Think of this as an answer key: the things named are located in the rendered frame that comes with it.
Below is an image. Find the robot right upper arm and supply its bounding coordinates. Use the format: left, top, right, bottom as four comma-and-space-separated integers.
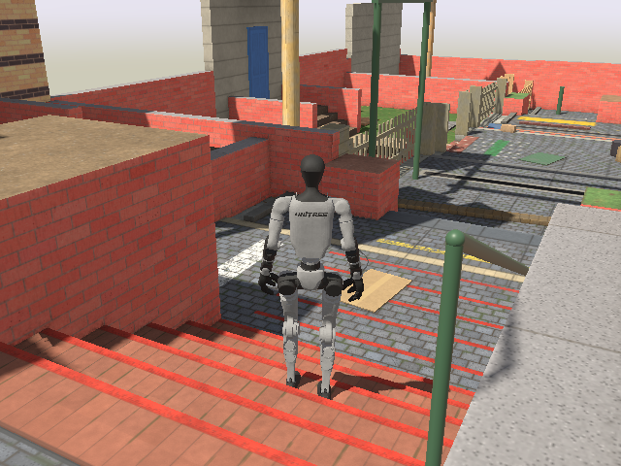
332, 197, 356, 251

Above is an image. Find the robot left hand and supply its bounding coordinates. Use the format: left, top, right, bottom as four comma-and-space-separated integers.
258, 273, 278, 295

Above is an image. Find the robot left forearm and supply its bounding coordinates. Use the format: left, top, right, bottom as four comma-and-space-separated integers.
260, 235, 277, 276

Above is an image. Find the left robot thigh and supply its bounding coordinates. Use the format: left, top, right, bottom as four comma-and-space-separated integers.
278, 270, 300, 339

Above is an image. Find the robot right hand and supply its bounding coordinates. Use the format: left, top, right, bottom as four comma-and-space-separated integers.
343, 276, 364, 302

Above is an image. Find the robot right forearm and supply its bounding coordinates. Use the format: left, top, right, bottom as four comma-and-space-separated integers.
345, 237, 363, 280

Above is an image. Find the robot left foot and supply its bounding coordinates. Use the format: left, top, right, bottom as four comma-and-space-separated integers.
286, 371, 301, 388

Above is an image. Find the robot left upper arm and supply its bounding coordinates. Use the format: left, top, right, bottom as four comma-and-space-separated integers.
266, 196, 292, 250

